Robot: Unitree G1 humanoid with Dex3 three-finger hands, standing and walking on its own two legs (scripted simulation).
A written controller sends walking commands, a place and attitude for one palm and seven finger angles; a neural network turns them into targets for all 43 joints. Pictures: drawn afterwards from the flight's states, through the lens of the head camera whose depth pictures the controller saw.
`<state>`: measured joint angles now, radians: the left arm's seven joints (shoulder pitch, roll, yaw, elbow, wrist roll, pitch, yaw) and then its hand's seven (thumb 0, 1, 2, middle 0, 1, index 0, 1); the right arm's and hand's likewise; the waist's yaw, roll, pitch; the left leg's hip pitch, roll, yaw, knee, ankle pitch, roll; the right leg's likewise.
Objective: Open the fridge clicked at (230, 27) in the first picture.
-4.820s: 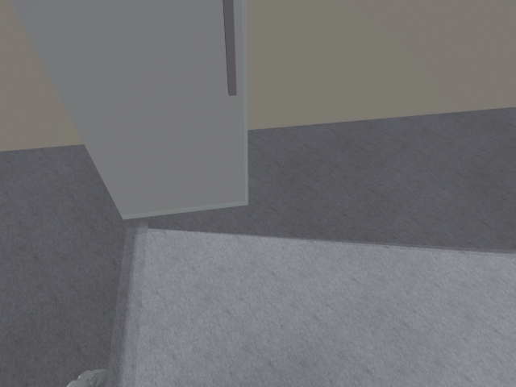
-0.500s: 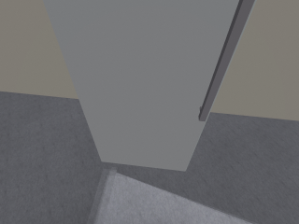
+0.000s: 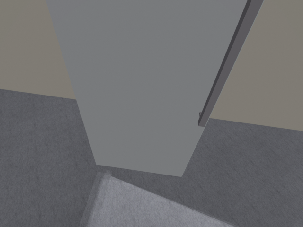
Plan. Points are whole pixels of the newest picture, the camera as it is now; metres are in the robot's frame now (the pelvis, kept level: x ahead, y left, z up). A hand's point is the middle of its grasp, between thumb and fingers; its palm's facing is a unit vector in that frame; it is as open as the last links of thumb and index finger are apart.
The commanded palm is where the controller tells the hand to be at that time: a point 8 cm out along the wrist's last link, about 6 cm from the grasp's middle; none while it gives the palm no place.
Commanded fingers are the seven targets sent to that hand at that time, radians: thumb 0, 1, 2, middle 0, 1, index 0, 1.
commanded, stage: look again from close up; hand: right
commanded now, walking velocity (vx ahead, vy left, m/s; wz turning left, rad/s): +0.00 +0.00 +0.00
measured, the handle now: (220, 72) +0.54 -0.17 +0.16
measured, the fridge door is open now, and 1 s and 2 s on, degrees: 0 0 0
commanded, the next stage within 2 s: raise the hand to about handle height in 0.74 s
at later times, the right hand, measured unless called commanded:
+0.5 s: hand out of the picture +0.02 -0.16 -0.17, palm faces +0.04 +0.98 -0.22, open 7.4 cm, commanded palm none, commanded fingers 0.00 -0.90 -0.90 0.20 0.30 0.20 0.30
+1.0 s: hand (224, 214) +0.19 -0.18 -0.04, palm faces +0.29 +0.95 -0.11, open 7.5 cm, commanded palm +0.12 -0.22 -0.05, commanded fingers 0.00 -0.69 -0.81 0.22 0.44 0.22 0.44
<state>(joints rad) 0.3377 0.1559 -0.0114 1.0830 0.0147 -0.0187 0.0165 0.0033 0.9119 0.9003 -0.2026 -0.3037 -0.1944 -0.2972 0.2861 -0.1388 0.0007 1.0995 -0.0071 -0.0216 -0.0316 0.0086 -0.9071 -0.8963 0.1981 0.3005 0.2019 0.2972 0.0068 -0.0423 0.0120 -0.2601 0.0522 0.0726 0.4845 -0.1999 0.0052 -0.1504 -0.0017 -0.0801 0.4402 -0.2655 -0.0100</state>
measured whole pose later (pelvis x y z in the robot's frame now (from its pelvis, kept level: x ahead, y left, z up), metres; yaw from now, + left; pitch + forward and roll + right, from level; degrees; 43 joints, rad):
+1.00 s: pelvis +0.00 +0.02 -0.01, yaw -2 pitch +1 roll -1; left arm 0.31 0.22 0.01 0.84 -0.03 -0.24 0.07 0.01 0.91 0.90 -0.20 -0.30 -0.20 -0.30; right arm 0.38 -0.14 -0.08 0.26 0.18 -0.17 -0.06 0.02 -0.87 -0.88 0.20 0.33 0.21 0.32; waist 0.01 -0.03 0.00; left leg -0.34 0.04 0.11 0.58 -0.26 0.02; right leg -0.25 -0.02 -0.05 0.56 -0.32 0.01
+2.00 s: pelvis +0.01 -0.02 -0.03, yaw -2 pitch +6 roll +2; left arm 0.26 0.27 -0.02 0.56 -0.05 -0.26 0.08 0.01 0.90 0.90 -0.20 -0.30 -0.20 -0.30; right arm 0.27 -0.31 -0.31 -0.01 0.33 -0.21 0.30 0.00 0.26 -0.40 0.28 1.04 0.29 1.04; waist -0.01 -0.02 -0.08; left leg -0.52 0.05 0.11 0.76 -0.34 -0.02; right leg -0.48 -0.02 -0.02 0.84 -0.47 -0.03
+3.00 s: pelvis +0.01 +0.00 -0.01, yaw -1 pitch +1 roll +1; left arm 0.26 0.27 -0.06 0.60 -0.06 -0.24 0.12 0.01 0.90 0.90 -0.21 -0.30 -0.20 -0.30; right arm -0.04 -0.39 -0.45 0.27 0.34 -0.05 0.43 -0.01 0.51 -0.30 0.30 1.20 0.30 1.20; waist -0.04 -0.04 -0.02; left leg -0.33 0.03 0.10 0.57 -0.25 0.01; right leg -0.26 -0.03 -0.03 0.61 -0.35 0.00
